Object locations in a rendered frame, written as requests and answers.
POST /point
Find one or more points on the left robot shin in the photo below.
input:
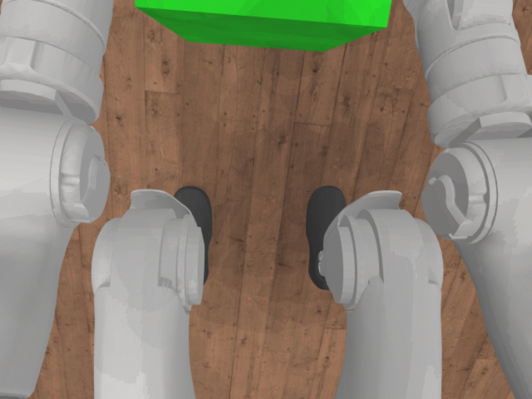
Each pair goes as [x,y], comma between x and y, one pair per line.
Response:
[104,246]

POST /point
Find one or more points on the robot right foot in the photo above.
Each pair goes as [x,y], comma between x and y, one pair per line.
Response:
[324,205]

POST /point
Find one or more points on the carton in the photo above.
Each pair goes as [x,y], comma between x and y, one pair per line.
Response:
[308,25]

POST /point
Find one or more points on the left robot upper arm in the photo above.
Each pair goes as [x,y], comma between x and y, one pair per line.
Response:
[53,176]

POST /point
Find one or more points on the robot left forearm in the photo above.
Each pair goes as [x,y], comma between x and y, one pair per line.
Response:
[51,53]

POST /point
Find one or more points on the robot right forearm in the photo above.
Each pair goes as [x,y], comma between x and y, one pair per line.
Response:
[474,68]

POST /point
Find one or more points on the right robot upper arm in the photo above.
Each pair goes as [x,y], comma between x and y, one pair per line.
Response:
[479,194]

